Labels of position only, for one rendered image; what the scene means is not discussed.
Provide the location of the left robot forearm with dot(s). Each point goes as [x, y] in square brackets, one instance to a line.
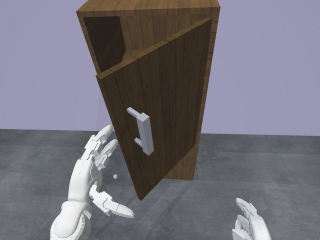
[73, 223]

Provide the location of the left robot hand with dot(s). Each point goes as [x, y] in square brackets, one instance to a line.
[88, 169]

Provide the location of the right robot hand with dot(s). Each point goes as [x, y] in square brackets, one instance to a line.
[255, 227]

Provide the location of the cupboard door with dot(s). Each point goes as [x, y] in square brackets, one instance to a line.
[164, 81]

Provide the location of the handle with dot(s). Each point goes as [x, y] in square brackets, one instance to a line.
[145, 132]

